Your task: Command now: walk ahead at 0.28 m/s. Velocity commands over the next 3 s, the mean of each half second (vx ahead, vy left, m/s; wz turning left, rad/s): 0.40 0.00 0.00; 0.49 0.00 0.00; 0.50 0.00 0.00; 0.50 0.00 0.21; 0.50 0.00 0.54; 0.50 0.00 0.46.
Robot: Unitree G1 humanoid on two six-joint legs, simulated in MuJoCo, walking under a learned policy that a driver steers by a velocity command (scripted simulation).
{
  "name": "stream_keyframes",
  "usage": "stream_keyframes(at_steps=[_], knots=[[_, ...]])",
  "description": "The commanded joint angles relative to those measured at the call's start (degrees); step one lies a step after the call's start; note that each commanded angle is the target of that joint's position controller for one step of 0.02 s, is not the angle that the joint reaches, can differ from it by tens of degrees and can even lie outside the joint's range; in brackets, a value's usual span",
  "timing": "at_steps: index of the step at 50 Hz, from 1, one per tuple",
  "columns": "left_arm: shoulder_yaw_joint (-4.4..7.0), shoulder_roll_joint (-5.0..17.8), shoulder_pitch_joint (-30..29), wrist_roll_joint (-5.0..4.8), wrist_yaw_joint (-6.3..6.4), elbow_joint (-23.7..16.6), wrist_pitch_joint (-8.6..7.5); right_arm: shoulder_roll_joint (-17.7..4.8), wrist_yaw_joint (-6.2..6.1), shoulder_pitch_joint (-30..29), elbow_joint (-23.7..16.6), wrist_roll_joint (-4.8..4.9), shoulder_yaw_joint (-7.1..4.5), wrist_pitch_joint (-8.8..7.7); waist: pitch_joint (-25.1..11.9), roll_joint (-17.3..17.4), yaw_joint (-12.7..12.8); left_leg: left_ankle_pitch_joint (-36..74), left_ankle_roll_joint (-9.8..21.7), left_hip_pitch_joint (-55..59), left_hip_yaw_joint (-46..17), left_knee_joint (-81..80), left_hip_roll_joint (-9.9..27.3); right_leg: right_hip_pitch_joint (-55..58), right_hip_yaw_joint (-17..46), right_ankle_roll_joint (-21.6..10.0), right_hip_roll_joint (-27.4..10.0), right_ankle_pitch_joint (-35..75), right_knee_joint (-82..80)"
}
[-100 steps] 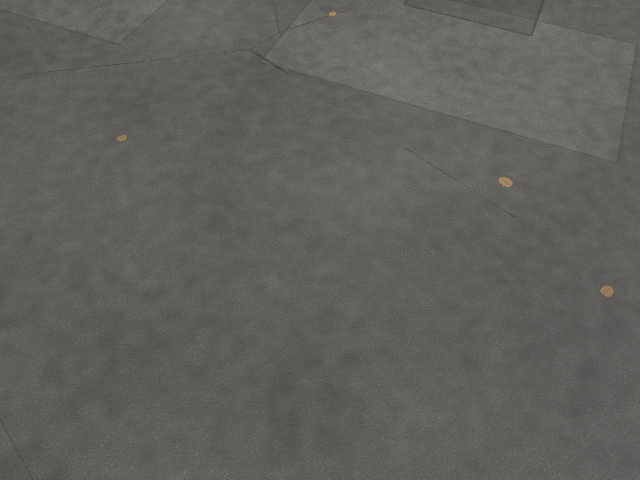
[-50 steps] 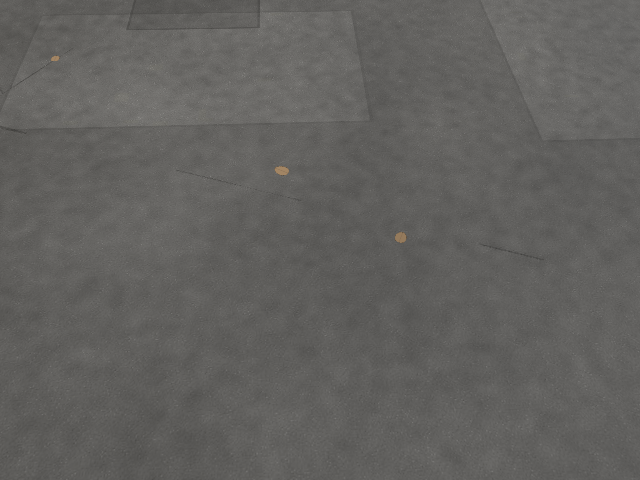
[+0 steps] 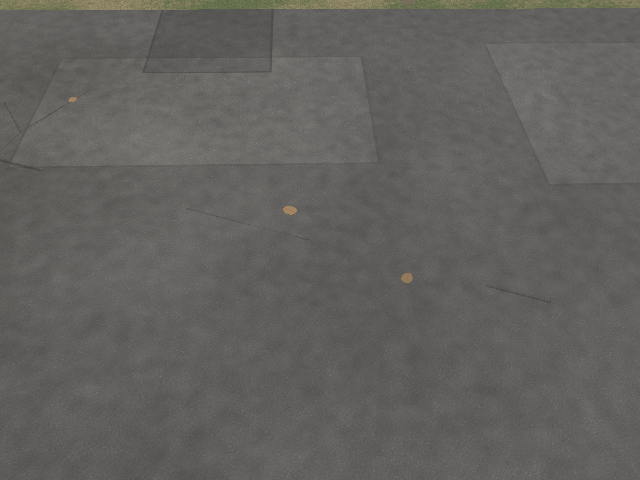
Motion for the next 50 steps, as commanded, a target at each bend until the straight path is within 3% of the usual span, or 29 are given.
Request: stream_keyframes(at_steps=[1,2,3,4,5,6,8,10,13,16,19,22,24,25,26,27,28,29,30,31,32,33,36,39,43,47,50], knots=[[2.02,9.8,-6.3,-1.11,0.04,-4.2,-1.12,-3.6,1.41,2.4,-1.7,0.58,-0.82,-3.3,9.2,-7.6,-4.2,4.2,3.3,3.6,1.3,-11.3,0.7,-11.9,15.9,-8.3,-12.6,-15.1,-15.6],[1.69,8.6,-7.6,-0.85,-0.08,-5.0,-1.11,-4.3,1.54,7.2,1.0,0.02,-1.46,-3.38,7.1,-4.6,-5.8,10.2,2.3,12.6,1.3,-14.5,-1.2,-15.6,10.6,-6.2,-8.3,-9.0,-9.8],[0.62,5.1,-8.3,-0.06,-0.37,-5.7,-1.51,-7.1,1.5,13.7,2.6,-0.5,-2.33,-3.38,3.5,5.0,-7.5,6.2,3.6,20.5,-10.6,-19.9,6.4,-20.6,2.7,-3.0,-2.9,-2.9,5.8],[0.24,3.0,-8.3,0.07,-0.11,-8.3,-2.47,-15.0,2.15,19.8,3.2,-0.34,-3.96,-3.66,1.1,19.5,-8.2,-2.4,11.4,26.2,-34.9,-29.5,18.9,-30.8,-3.2,-0.1,3.5,-8.9,21.6],[0.95,5.8,-8.3,-1.26,-0.11,-8.3,-3.26,-11.7,2.44,16.4,2.5,-1.32,-2.71,-4.36,3.8,13.7,-6.0,-9.3,14.7,22.4,-42.7,-32.1,22.6,-35.1,2.0,-0.6,1.0,-12.4,32.5],[1.13,6.5,-7.5,-2.02,-0.63,-7.9,-3.95,-8.2,2.37,11.4,0.7,-1.04,-1.77,-4.86,8.2,8.9,-3.9,-9.1,13.4,20.2,-36.8,-32.0,20.9,-38.2,3.5,-1.9,-2.3,-6.7,36.3],[1.65,6.9,-7.5,-0.99,-1.19,-6.7,-4.78,-6.6,2.61,7.5,-1.1,-0.74,-1.14,-4.93,8.4,6.1,-2.7,1.7,9.5,20.6,-24.9,-32.4,16.0,-39.1,1.5,-2.7,-5.6,3.2,34.2],[2.07,6.5,-9.2,-0.08,-1.99,-6.9,-4.92,-4.0,2.41,9.7,-0.7,-1.17,-0.25,-4.2,6.4,6.8,-3.1,15.7,7.4,20.9,-16.0,-32.3,12.2,-36.0,-0.8,-1.9,-6.8,8.6,30.2],[1.4,3.5,-13.7,0.09,-2.61,-8.6,-4.37,-5.5,1.39,12.6,-0.4,-1.43,-0.27,-3.26,5.9,5.7,-4.0,27.9,8.5,20.3,-10.3,-32.5,11.0,-35.8,-3.6,0.7,-6.2,12.6,23.3],[0.46,1.9,-21.1,-0.09,-2.85,-11.6,-4.3,-7.3,0.56,12.6,-1.1,-1.53,-0.47,-2.77,7.6,5.5,-5.2,27.8,8.4,15.1,-6.9,-34.5,9.8,-31.1,-5.4,2.0,-4.5,18.8,11.2],[0.21,2.6,-25.4,-0.49,-3.44,-13.3,-4.33,-7.9,0.31,14.6,-0.6,-0.94,-0.83,-2.78,9.4,6.1,-5.6,27.3,8.8,14.2,-5.7,-35.8,11.1,-27.5,-6.0,1.4,-3.3,22.3,4.9],[0.52,4.2,-26.6,-0.61,-4.17,-14.6,-4.75,-8.4,0.17,14.2,-0.4,-0.34,-1.44,-2.44,9.3,6.0,-3.7,33.4,7.9,19.3,-4.9,-33.2,13.6,-26.3,-4.6,-1.0,-3.2,21.3,1.3],[1.67,6.7,-22.2,-0.51,-4.23,-13.9,-4.94,-9.7,0.17,12.5,-1.1,-0.7,-2.06,-1.9,4.7,7.3,-0.1,51.1,6.7,22.3,-3.8,-26.3,14.2,-18.7,-5.8,-3.0,-0.9,18.4,1.2],[2.8,8.6,-15.3,-0.56,-3.93,-12.0,-4.82,-10.0,0.22,11.5,-1.6,-1.06,-2.23,-1.37,-0.1,8.1,3.6,60.9,5.8,21.9,-2.5,-18.0,13.1,-9.9,-7.0,-4.4,0.9,17.3,1.5],[4.14,10.8,-5.2,-0.74,-3.39,-8.9,-4.47,-9.4,0.27,10.9,-2.3,-1.46,-1.94,-0.95,-6.2,7.5,8.2,61.7,4.1,16.8,-1.1,-6.2,10.6,3.6,-6.6,-6.2,0.8,17.7,1.4],[5.13,14.8,4.9,0.03,-2.69,-6.8,-4.01,-6.9,0.34,12.1,-3.8,-2.58,-0.92,-1.01,-14.4,-0.5,10.3,40.7,2.7,2.6,0.3,12.6,6.7,21.6,8.1,-9.9,-11.2,13.4,2.5],[5.04,16.2,7.0,0.71,-3.48,-5.4,-4.04,2.4,1.16,20.0,-3.5,-1.51,1.34,-2.32,-23.0,-16.7,4.8,-5.5,-0.1,-16.0,-3.7,31.2,-4.6,35.0,37.9,-19.2,-23.6,-3.2,-8.1],[3.51,10.3,3.4,0.28,-3.66,-5.7,-4.37,-4.5,1.39,14.1,-4.0,0.28,-0.12,-3.96,-15.6,-10.3,6.4,-6.6,1.4,-21.9,-9.3,37.6,-1.9,29.0,39.7,-16.3,-21.2,-7.5,-14.0],[2.84,8.2,-2.2,0.23,-3.54,-6.6,-4.74,-7.7,1.49,7.9,-6.2,1.77,-1.14,-4.93,-6.4,-7.4,4.8,-1.2,2.5,-25.0,-7.4,37.8,1.0,19.9,30.2,-14.0,-19.7,-2.7,-15.1],[2.49,7.4,-6.8,0.56,-3.69,-7.4,-5.16,-7.7,1.04,5.2,-6.7,1.5,-1.2,-5.34,-2.8,-1.3,2.8,4.4,2.5,-21.9,-6.4,35.2,4.0,11.1,23.2,-12.9,-17.8,6.3,-16.5],[2.19,6.1,-9.0,1.16,-3.92,-7.6,-5.47,-7.3,0.69,4.2,-6.7,0.65,-1.73,-5.11,-0.8,-0.1,1.0,7.5,2.1,-19.3,-5.8,32.2,5.9,4.9,17.4,-12.3,-15.6,12.8,-17.6],[1.84,5.1,-9.6,1.76,-4.0,-7.2,-5.68,-6.2,0.69,5.7,-6.6,0.27,-1.81,-4.42,-1.0,-1.7,-0.9,9.3,2.0,-15.7,-6.2,30.5,7.4,1.4,13.7,-11.9,-14.0,15.0,-19.1],[1.76,5.5,-7.7,1.15,-3.76,-5.3,-6.01,-4.2,0.56,4.9,-7.5,-0.2,-1.87,-2.74,1.5,-2.7,-2.3,10.3,0.7,-15.4,-4.8,24.8,8.7,-3.9,8.5,-12.9,-12.7,17.1,-22.8],[2.23,8.0,-4.4,1.22,-2.42,-4.1,-5.78,-4.9,0.46,-3.2,-10.9,-1.02,-2.04,-2.49,4.3,-1.4,-0.7,18.5,-1.4,-22.2,-4.0,15.1,9.3,-3.1,6.4,-13.2,-12.6,18.2,-24.8],[2.27,9.1,-0.2,0.67,-1.5,-2.9,-5.1,-3.4,1.37,-12.2,-13.5,-0.93,-1.29,-3.3,4.9,-1.3,2.2,30.9,-1.6,-19.7,-1.1,-1.3,6.5,-1.5,1.1,-10.5,-9.9,20.8,-24.6],[2.4,9.6,4.9,0.04,-1.34,-0.7,-4.12,-3.7,2.6,-18.8,-16.1,-0.21,-0.81,-3.64,5.8,-1.3,4.3,30.9,-0.9,-20.5,-0.8,-8.1,4.8,6.1,1.0,-10.2,-12.6,21.4,-22.1],[2.9,10.4,5.4,0.0,-1.05,-0.1,-2.99,-5.5,3.6,-19.5,-17.5,-0.08,-1.21,-4.03,4.8,-2.3,2.8,24.7,1.3,-19.9,-1.2,-10.8,3.9,13.0,1.9,-8.8,-15.6,27.4,-17.6]])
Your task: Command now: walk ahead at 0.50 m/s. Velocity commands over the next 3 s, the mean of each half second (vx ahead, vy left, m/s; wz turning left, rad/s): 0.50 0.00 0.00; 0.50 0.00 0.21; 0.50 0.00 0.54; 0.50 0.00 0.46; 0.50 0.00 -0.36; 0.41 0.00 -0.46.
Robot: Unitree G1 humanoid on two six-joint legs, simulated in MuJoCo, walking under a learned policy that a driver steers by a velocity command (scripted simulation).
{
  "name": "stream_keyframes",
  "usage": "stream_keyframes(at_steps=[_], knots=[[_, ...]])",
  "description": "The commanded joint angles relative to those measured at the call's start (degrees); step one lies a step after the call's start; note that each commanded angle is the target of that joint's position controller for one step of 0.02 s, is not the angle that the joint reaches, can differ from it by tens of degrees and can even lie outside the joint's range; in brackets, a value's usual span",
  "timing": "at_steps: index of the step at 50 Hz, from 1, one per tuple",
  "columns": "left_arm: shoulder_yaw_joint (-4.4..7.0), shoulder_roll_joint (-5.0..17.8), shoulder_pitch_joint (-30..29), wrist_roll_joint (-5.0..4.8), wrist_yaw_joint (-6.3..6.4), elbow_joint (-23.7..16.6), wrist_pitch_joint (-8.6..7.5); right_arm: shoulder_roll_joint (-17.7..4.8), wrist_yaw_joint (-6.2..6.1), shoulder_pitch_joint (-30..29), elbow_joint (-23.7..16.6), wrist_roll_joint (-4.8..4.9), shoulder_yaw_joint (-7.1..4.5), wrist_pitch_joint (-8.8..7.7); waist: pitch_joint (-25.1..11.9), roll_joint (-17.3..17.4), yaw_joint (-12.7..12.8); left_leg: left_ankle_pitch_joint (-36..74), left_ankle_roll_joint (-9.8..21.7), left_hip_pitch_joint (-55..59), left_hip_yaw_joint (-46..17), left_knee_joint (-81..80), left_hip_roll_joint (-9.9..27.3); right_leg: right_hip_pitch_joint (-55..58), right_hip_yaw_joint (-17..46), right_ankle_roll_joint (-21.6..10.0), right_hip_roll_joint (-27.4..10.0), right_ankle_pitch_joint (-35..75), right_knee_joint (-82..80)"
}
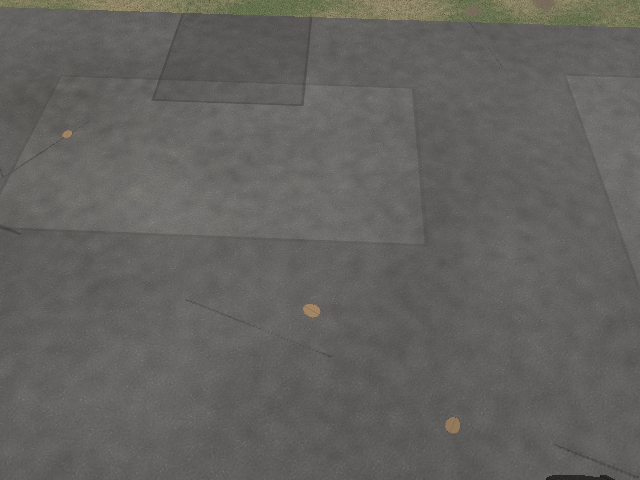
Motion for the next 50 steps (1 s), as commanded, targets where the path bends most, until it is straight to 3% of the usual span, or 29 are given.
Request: stream_keyframes(at_steps=[1,2,3,4,5,6,7,8,9,11,13,15,21,26,29,30,31,32,33,34,35,36,37,39,40,42,46,50], knots=[[2.27,10.3,0.8,-0.12,0.51,-1.5,0.67,-6.5,0.83,-2.8,-4.7,0.25,-1.56,-1.19,1.5,-5.8,-3.4,-5.4,2.2,2.2,0.6,-2.1,-1.5,1.5,7.3,-7.7,-18.8,29.6,3.4],[2.34,10.6,-0.5,0.03,0.52,-1.9,1.03,-8.1,0.76,2.0,-3.5,0.22,-2.4,-1.24,-1.6,-6.5,-6.4,-6.5,3.4,9.5,2.3,-3.0,-3.4,1.2,6.0,-6.8,-17.7,39.0,9.3],[1.81,9.3,-0.9,0.46,0.51,-2.3,1.36,-10.7,0.38,11.6,-0.5,0.18,-3.87,-1.15,-7.6,-5.8,-10.7,-5.5,5.2,22.6,3.0,-3.2,-4.2,-2.3,3.8,-5.2,-14.6,42.8,20.4],[0.71,7.1,0.1,1.65,0.61,-3.9,1.3,-15.1,-0.2,22.3,1.6,-0.56,-5.06,-0.91,-16.6,0.7,-13.6,-4.9,9.0,40.5,-9.1,-1.4,6.3,-14.4,1.2,-3.4,-10.8,27.2,38.8],[-1.46,-1.1,7.6,1.12,-0.17,-3.6,0.01,-17.8,0.3,24.8,3.1,-0.82,-5.57,-0.6,-23.1,16.2,-9.1,-18.2,17.7,57.9,-36.7,-9.1,17.7,-36.9,2.7,0.0,0.2,-12.7,56.9],[-0.1,5.7,3.8,-0.34,-0.35,-3.1,-1.3,-11.6,0.45,23.3,2.4,-0.54,-3.83,-0.76,-20.1,9.3,-11.1,-24.0,15.6,55.8,-39.4,-13.4,16.4,-43.1,10.2,-1.1,-2.5,-16.5,63.3],[0.8,8.8,-1.7,-1.75,-0.5,-4.9,-2.2,-9.5,0.29,18.1,1.3,-0.56,-3.12,-1.02,-11.8,6.6,-10.2,-20.6,13.2,48.3,-30.7,-14.4,14.8,-46.3,9.1,-2.1,-5.3,-11.3,63.8],[0.8,8.5,-4.4,-1.63,-0.1,-5.4,-2.47,-8.6,0.29,13.5,0.3,-0.84,-2.75,-1.17,-7.5,1.7,-8.4,-13.4,12.3,40.2,-24.2,-15.9,12.8,-44.2,7.5,-1.9,-8.4,-5.8,61.4],[1.14,8.0,-5.8,-0.67,0.2,-5.5,-2.26,-7.3,0.43,11.1,0.1,-1.19,-2.46,-1.3,-4.4,0.2,-7.1,-7.8,11.9,33.9,-19.4,-17.6,10.8,-42.3,7.0,-1.5,-10.1,-2.5,58.1],[1.17,5.7,-4.0,-0.15,0.21,-5.0,-0.92,-6.0,0.68,10.3,0.6,-1.65,-2.09,-1.59,-3.8,1.7,-4.6,-3.8,11.6,28.4,-14.3,-20.6,8.4,-36.9,7.1,-0.8,-12.0,0.8,54.6],[1.1,4.3,-4.6,0.07,0.33,-5.2,0.14,-6.9,0.49,11.7,1.6,-1.26,-2.31,-1.86,-2.3,1.4,-3.9,-0.9,12.3,26.2,-11.0,-22.6,7.9,-37.6,6.3,0.2,-12.6,2.4,51.2],[1.24,4.6,-8.7,0.56,0.47,-6.8,0.53,-8.3,-0.17,13.5,2.6,-1.25,-2.69,-1.72,-0.5,0.6,-4.6,0.3,12.7,26.5,-9.1,-24.2,7.8,-41.6,6.0,1.4,-12.9,7.1,45.7],[0.67,3.0,-20.5,0.52,-0.35,-10.3,-0.35,-9.3,-1.53,18.6,5.0,-0.61,-2.73,-0.77,2.1,0.9,-7.9,-1.3,10.1,28.1,-2.9,-25.5,5.1,-40.9,3.2,2.1,-10.3,22.8,26.1],[0.33,3.5,-27.3,-0.07,-1.84,-13.2,-1.07,-9.7,-1.85,22.9,7.7,-0.18,-3.11,0.54,3.9,1.1,-9.3,1.3,9.8,37.2,-3.3,-22.0,8.9,-43.0,3.2,0.3,-9.0,19.4,19.6],[1.05,5.6,-24.7,-0.19,-2.56,-13.3,-1.55,-10.8,-2.23,21.5,7.8,-0.01,-3.66,1.37,1.6,2.5,-6.5,12.0,8.4,41.0,-3.4,-16.6,10.4,-37.4,2.0,-1.9,-7.2,13.3,17.7],[1.83,6.9,-20.2,-0.11,-2.47,-12.1,-1.61,-11.2,-2.28,20.2,7.5,-0.04,-3.75,1.67,-1.3,3.2,-3.7,21.4,7.6,40.5,-2.3,-11.4,9.4,-30.2,0.3,-2.9,-5.2,12.5,16.9],[3.27,9.3,-11.0,0.0,-2.1,-9.1,-1.53,-10.0,-2.3,19.7,7.1,-0.28,-3.28,2.0,-6.8,2.3,0.4,25.6,6.1,37.2,-0.1,-1.0,6.3,-17.6,-0.6,-4.6,-4.0,13.8,16.4],[4.49,13.3,-0.3,0.71,-1.53,-6.7,-1.38,-8.3,-2.38,20.3,5.7,-1.2,-2.31,1.99,-15.1,-3.0,3.7,11.6,4.1,25.2,2.2,16.1,2.9,0.4,10.0,-8.2,-13.3,14.6,18.4],[5.31,17.2,3.4,0.84,-1.58,-5.4,-1.03,0.1,-1.57,27.8,5.6,-1.11,0.07,0.68,-22.1,-18.1,-0.2,-28.6,0.1,1.1,1.4,36.5,-8.4,19.9,37.5,-17.9,-26.7,3.9,12.4],[3.71,11.4,2.6,0.35,-1.54,-5.8,-1.1,-5.5,-1.4,24.5,6.3,0.55,-1.07,-0.65,-21.0,-13.0,2.2,-36.4,1.0,-5.5,-7.3,44.1,-6.9,18.4,42.4,-16.7,-26.5,-3.3,7.2],[2.93,8.9,-2.5,0.44,-1.25,-6.7,-1.41,-9.1,-1.32,19.2,4.6,2.21,-2.17,-1.46,-12.1,-10.7,1.5,-31.9,2.1,-9.1,-7.2,45.2,-4.0,10.6,33.2,-13.7,-25.0,-1.3,6.0],[2.39,7.3,-7.1,0.79,-1.16,-7.6,-1.67,-9.2,-1.73,16.4,4.0,2.21,-2.29,-1.55,-7.9,-6.4,-0.5,-26.2,2.2,-7.0,-5.7,42.5,-0.6,2.3,25.9,-11.8,-23.0,3.2,4.3],[1.88,5.3,-10.1,1.12,-1.29,-7.8,-1.98,-8.6,-2.14,15.0,4.0,1.38,-2.7,-1.13,-4.3,-5.2,-2.0,-22.7,1.9,-4.7,-5.4,38.9,1.1,-4.5,20.5,-10.5,-20.9,7.1,2.2],[1.49,3.8,-11.7,1.9,-1.46,-7.2,-2.49,-6.1,-2.19,17.7,4.7,1.02,-2.88,0.59,-2.9,-7.2,-4.8,-19.0,1.7,1.3,-6.0,35.7,3.0,-11.2,13.8,-9.1,-18.7,10.4,-1.3],[1.63,4.2,-11.4,1.89,-1.39,-6.7,-2.71,-4.8,-2.14,18.2,4.7,1.07,-2.77,1.3,-2.1,-6.8,-5.3,-18.3,1.5,1.6,-5.9,34.8,3.3,-12.9,11.4,-9.4,-18.5,12.3,-2.5],[2.12,5.9,-10.6,2.03,-0.87,-5.9,-2.98,-4.3,-2.22,16.2,3.6,0.9,-2.91,2.21,-0.3,-5.7,-5.6,-14.4,0.9,-1.5,-6.3,32.2,3.5,-13.8,7.3,-9.6,-18.5,15.6,-4.3],[2.37,7.0,-9.5,2.1,0.34,-5.3,-2.63,-4.2,-1.53,11.1,1.4,0.37,-3.08,2.01,1.2,-4.8,-4.7,-2.3,0.1,-5.0,-5.9,20.6,2.6,-11.5,-0.3,-8.1,-16.9,20.3,-5.1],[2.53,8.2,-6.2,1.46,1.11,-4.5,-1.88,-2.5,-0.13,2.7,-2.0,0.05,-2.11,1.74,3.4,-3.6,-1.6,3.1,0.5,-4.6,-0.6,10.1,1.8,-7.9,-5.4,-6.9,-17.1,22.3,-5.3]])
Over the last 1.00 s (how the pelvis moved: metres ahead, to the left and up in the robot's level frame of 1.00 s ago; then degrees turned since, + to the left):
0.49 -0.01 0.00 0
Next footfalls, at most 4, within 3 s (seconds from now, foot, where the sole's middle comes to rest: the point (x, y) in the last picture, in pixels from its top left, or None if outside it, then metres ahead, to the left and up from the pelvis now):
0.06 left None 0.23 0.13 -0.77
0.64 right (409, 454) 0.54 -0.11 -0.77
1.20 left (298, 329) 0.81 0.15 -0.77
1.68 right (340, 222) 1.15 0.07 -0.77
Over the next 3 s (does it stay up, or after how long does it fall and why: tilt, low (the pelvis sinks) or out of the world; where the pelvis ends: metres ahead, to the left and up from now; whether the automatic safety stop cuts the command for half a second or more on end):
stays up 1.53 0.38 0.01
